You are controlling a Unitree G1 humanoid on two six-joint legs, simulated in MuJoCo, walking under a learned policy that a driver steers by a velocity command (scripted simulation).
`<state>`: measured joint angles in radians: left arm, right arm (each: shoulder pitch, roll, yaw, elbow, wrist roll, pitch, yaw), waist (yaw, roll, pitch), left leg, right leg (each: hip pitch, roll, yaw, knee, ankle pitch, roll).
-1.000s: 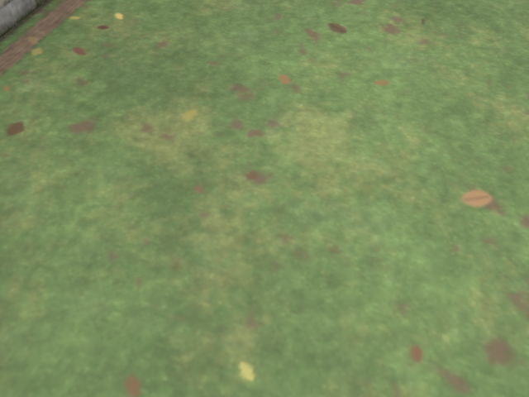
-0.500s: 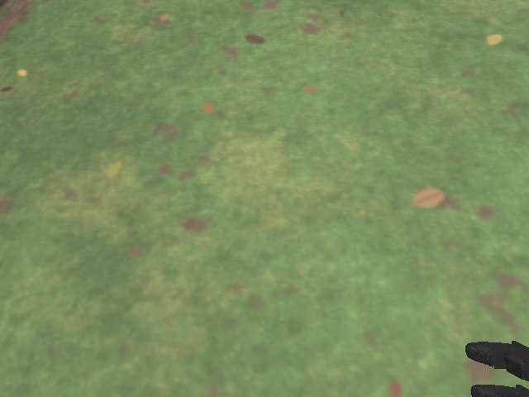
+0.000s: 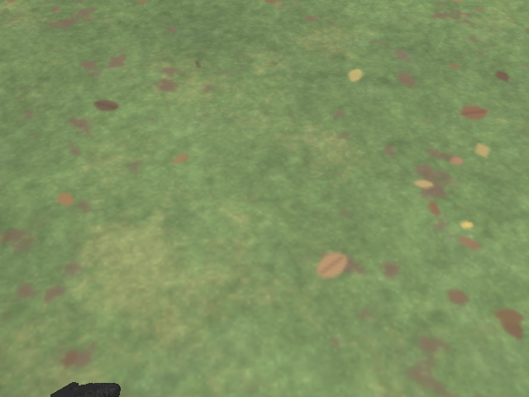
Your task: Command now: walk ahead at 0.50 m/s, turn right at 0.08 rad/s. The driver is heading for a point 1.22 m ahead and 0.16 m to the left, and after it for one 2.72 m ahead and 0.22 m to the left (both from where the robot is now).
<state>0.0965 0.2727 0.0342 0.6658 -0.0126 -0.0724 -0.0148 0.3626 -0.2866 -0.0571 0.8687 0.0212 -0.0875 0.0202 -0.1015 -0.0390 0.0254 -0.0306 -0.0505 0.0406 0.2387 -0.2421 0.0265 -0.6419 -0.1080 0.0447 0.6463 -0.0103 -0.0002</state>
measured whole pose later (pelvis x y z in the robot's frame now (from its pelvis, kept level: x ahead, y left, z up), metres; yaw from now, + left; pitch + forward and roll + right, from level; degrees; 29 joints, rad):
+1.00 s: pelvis +0.55 +0.02 +0.00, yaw +1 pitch +2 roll +1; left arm 0.12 0.28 0.05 0.74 -0.01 -0.07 -0.01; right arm 0.35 -0.27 -0.04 0.86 0.01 -0.08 0.01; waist -0.07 -0.05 0.01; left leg -0.04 -0.07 0.05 0.21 -0.21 0.07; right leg -0.67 -0.12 0.04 0.69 0.04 0.02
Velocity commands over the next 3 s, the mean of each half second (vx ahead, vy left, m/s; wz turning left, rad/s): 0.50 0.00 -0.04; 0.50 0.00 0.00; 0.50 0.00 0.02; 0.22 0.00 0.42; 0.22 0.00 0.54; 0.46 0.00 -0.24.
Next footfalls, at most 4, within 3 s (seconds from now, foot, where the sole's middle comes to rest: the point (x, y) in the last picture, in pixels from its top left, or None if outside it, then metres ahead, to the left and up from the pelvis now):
0.12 right None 0.24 -0.15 -0.78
0.62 left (215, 376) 0.53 0.10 -0.78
1.18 right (289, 262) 0.84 -0.12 -0.78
1.70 left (203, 196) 1.11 0.12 -0.78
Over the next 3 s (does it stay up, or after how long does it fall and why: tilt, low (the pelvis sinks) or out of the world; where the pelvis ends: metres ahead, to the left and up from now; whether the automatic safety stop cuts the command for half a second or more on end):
stays up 1.29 0.19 -0.01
